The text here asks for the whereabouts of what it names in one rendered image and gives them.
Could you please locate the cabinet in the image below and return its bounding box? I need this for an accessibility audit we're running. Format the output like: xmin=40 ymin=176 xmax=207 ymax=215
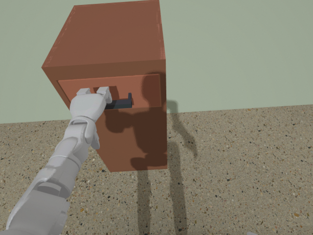
xmin=41 ymin=0 xmax=167 ymax=172

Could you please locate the left robot forearm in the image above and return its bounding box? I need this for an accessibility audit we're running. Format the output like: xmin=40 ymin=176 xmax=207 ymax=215
xmin=6 ymin=117 xmax=96 ymax=230

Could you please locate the left robot hand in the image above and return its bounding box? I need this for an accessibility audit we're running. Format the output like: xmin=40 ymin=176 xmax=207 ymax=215
xmin=70 ymin=87 xmax=112 ymax=149

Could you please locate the handle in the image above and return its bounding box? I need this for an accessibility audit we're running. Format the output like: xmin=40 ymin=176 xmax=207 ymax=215
xmin=105 ymin=93 xmax=132 ymax=110

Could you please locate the drawer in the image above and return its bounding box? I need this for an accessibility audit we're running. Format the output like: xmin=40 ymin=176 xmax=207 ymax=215
xmin=58 ymin=74 xmax=160 ymax=108

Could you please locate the robot left upper arm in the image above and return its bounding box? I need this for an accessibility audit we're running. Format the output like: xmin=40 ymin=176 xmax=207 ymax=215
xmin=0 ymin=190 xmax=70 ymax=235

